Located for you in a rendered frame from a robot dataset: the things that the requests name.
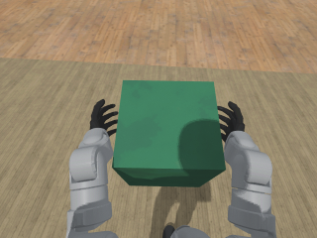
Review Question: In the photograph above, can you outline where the right robot forearm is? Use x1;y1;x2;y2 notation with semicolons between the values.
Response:
224;131;277;238

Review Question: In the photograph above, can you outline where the right robot hand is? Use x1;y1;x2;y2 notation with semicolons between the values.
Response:
217;101;246;143

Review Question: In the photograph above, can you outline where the left robot hand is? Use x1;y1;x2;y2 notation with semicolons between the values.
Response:
89;99;119;137

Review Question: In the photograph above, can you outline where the carton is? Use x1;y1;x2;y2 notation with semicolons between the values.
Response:
112;80;226;187

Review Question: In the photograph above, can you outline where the robot right thigh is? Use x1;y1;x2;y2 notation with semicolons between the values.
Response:
171;227;210;238

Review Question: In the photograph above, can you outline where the right robot foot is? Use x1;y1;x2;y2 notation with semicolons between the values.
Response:
162;225;175;238

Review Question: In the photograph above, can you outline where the left robot forearm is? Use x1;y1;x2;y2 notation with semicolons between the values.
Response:
65;128;114;238

